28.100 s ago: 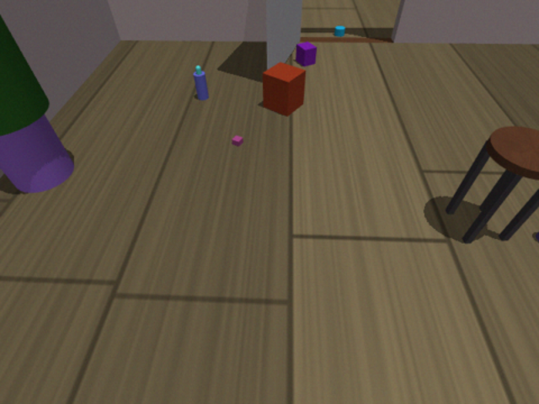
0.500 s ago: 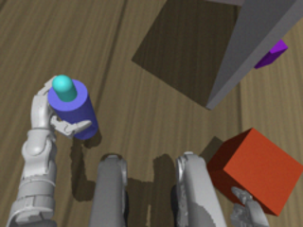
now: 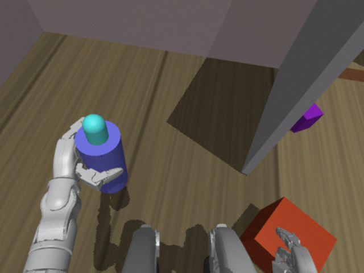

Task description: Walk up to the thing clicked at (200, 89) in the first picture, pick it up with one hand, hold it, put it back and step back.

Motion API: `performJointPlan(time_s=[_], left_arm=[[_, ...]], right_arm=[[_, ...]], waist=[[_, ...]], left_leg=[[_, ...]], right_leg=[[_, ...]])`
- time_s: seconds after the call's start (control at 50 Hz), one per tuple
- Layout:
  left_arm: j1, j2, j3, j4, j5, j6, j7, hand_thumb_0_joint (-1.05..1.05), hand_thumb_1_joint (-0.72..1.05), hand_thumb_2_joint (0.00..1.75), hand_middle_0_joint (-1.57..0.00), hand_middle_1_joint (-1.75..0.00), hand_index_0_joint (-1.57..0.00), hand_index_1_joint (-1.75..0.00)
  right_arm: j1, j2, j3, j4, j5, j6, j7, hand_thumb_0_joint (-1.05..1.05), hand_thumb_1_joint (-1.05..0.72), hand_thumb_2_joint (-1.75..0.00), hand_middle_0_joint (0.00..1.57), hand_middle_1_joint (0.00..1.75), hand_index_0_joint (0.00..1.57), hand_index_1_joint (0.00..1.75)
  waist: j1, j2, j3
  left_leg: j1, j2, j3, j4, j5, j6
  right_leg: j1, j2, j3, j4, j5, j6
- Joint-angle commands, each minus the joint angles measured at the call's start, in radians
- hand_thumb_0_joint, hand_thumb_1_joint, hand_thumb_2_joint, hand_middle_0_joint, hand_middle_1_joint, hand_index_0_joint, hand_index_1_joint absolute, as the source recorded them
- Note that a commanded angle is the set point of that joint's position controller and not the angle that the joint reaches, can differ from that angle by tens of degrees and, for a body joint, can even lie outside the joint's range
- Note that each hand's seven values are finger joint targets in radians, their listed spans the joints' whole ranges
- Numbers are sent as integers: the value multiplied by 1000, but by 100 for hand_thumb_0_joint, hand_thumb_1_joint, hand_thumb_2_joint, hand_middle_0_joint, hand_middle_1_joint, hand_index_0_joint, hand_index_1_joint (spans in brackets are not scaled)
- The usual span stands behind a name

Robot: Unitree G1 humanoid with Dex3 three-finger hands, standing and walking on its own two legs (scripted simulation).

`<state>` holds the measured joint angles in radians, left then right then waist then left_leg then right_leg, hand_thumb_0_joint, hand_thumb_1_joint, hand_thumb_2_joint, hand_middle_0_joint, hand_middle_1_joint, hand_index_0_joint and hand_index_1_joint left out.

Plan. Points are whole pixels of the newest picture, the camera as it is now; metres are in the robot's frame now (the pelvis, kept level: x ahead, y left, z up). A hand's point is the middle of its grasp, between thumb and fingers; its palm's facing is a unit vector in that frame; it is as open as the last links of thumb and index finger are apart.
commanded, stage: lift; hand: left
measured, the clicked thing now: (103, 154) +0.37 +0.18 +0.02
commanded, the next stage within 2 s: hold in 1.32 s
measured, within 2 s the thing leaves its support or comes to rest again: neither
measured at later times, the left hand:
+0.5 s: hand (90, 142) +0.35 +0.18 +0.10, palm faces +0.05 -1.00 -0.06, open 11.2 cm
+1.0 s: hand (88, 131) +0.36 +0.17 +0.13, palm faces +0.04 -1.00 -0.03, open 11.2 cm
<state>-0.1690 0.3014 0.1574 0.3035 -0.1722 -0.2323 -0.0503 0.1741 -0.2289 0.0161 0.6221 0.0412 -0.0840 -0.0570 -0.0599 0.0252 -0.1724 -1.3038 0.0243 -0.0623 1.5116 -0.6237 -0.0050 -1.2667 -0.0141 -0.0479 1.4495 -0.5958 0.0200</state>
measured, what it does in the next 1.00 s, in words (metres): rises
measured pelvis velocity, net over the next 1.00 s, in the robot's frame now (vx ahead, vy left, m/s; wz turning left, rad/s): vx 0.03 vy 0.00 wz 0.01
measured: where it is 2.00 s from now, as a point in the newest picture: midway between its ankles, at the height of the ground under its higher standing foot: outside the picture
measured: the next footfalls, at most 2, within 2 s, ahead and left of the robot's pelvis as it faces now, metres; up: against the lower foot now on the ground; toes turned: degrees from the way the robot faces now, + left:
none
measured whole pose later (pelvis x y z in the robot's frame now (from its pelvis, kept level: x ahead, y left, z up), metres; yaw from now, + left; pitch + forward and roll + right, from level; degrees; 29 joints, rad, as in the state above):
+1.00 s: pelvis +0.03 +0.00 +0.11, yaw +1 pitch +11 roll -2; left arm -0.10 0.25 0.12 0.41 -0.19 -0.29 -0.10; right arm 0.25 -0.22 0.02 0.67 0.01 -0.07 -0.07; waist -0.04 0.01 -0.05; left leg -0.71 0.03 -0.03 1.00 -0.48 -0.01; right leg -0.68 -0.01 -0.03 0.95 -0.45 0.02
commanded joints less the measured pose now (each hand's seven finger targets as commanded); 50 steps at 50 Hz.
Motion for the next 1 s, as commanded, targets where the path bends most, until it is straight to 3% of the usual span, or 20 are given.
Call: performJointPlan(time_s=[0.0,0.06,0.2,0.22,0.24,0.34,0.38,0.42,0.5,0.6,0.62,0.64,0.68,0.7,0.72,0.78,0.8,0.84,0.9,0.98], left_arm=[[-364,182,102,-288,-39,-133,-18,0,6,126,-124,-145,-127,-143],[-310,148,81,-277,-50,-136,-36,0,4,124,-124,-143,-127,-141],[-310,123,72,-321,-70,-158,-51,0,0,119,-121,-139,-124,-137],[-324,111,53,-329,-68,-162,-49,0,0,119,-121,-139,-124,-137],[-331,139,86,-315,-72,-168,-44,0,-1,120,-121,-138,-124,-137],[-356,131,72,-331,-58,-191,-19,0,0,121,-121,-139,-124,-138],[-387,136,65,-373,-52,-196,-14,0,3,119,-118,-137,-122,-135],[-331,127,55,-331,-47,-183,-14,0,5,121,-119,-138,-122,-137],[-348,112,39,-316,-51,-178,-20,0,8,123,-122,-140,-124,-139],[-348,101,51,-264,-53,-170,-23,0,6,127,-122,-143,-125,-142],[-310,113,74,-210,-50,-166,-24,0,8,128,-122,-143,-125,-142],[-340,92,38,-251,-46,-172,-28,0,8,127,-123,-143,-125,-142],[-358,104,56,-246,-47,-180,-32,0,7,128,-123,-144,-126,-143],[-349,100,49,-256,-54,-187,-41,0,7,127,-123,-143,-126,-142],[-343,118,74,-234,-56,-185,-44,0,8,127,-122,-143,-125,-142],[-332,108,57,-264,-60,-191,-58,0,6,127,-123,-143,-125,-143],[-320,106,57,-226,-61,-187,-63,0,5,127,-123,-144,-126,-143],[-379,121,58,-303,-60,-202,-64,0,3,126,-121,-143,-124,-142],[-342,103,63,-273,-67,-201,-55,0,4,125,-120,-142,-123,-141],[-351,99,52,-271,-70,-209,-57,0,4,127,-121,-143,-124,-143]], right_arm=[[70,-161,-63,-80,-1,-32,-5,0,-90,-89,20,30,20,30],[63,-153,-59,-99,-1,-32,4,0,-90,-89,20,30,20,30],[77,-152,-59,-98,-4,-34,7,0,-91,-90,20,30,20,30],[77,-140,-52,-97,-6,-33,6,0,-91,-90,20,30,20,30],[85,-151,-56,-82,-5,-32,3,0,-90,-90,20,30,20,30],[76,-143,-50,-88,-13,-37,-4,0,-91,-90,20,30,20,30],[72,-140,-49,-97,-18,-37,-8,0,-91,-90,20,30,20,30],[83,-139,-47,-81,-18,-33,-12,0,-91,-90,20,30,20,30],[69,-132,-42,-87,-16,-35,-18,0,-91,-90,20,30,20,30],[66,-125,-40,-85,-17,-30,-19,0,-90,-90,20,30,20,30],[84,-134,-49,-63,-18,-27,-18,0,-90,-90,20,30,20,30],[56,-122,-40,-86,-18,-31,-15,0,-90,-90,20,30,20,30],[53,-125,-43,-90,-17,-32,-16,0,-90,-90,20,30,20,30],[66,-118,-40,-82,-20,-32,-15,0,-90,-90,20,30,20,30],[70,-127,-44,-76,-20,-30,-16,0,-90,-90,20,30,20,30],[79,-120,-41,-74,-21,-27,-18,0,-91,-90,20,30,20,30],[81,-128,-46,-64,-23,-26,-18,0,-90,-90,20,30,20,30],[75,-121,-40,-70,-22,-28,-18,0,-90,-90,20,30,20,30],[78,-125,-43,-67,-24,-26,-18,0,-90,-90,20,30,20,30],[91,-134,-46,-54,-27,-26,-20,0,-91,-90,20,30,20,30]], waist=[[-5,122,-437],[18,126,-433],[18,106,-431],[5,96,-403],[10,88,-387],[5,74,-368],[9,101,-402],[13,87,-363],[6,88,-349],[9,53,-277],[10,33,-259],[15,60,-251],[13,48,-255],[13,73,-282],[17,69,-275],[18,66,-313],[11,65,-277],[17,91,-284],[16,77,-276],[6,84,-286]], left_leg=[[483,-11,-23,-294,325,9],[533,-14,-19,-342,355,4],[633,-9,-13,-411,436,0],[615,-14,-7,-422,407,2],[620,-13,-6,-437,396,3],[645,-19,4,-486,341,8],[685,-22,7,-499,359,5],[698,-22,8,-524,356,4],[727,-21,9,-553,354,3],[717,-21,20,-594,346,8],[712,-17,18,-604,344,7],[718,-19,20,-615,337,5],[739,-18,24,-628,333,7],[751,-22,27,-622,376,5],[771,-19,26,-629,393,4],[798,-21,31,-628,459,6],[794,-21,33,-634,443,6],[821,-21,32,-650,428,3],[834,-19,30,-663,440,1],[870,-16,22,-665,506,-3]], right_leg=[[269,27,3,-241,318,-46],[332,30,-3,-286,333,-49],[419,35,-8,-355,392,-48],[443,35,-4,-372,386,-46],[451,35,-5,-383,379,-46],[500,33,3,-430,349,-42],[532,31,7,-447,367,-43],[547,32,4,-468,364,-43],[586,34,2,-506,367,-41],[637,33,5,-554,369,-36],[633,35,0,-558,364,-37],[636,32,1,-562,360,-38],[660,32,4,-579,359,-37],[684,31,5,-577,398,-38],[681,32,4,-577,410,-39],[737,30,10,-588,475,-37],[725,31,13,-595,462,-37],[727,29,13,-605,446,-38],[741,32,12,-612,453,-38],[746,34,9,-613,490,-41]])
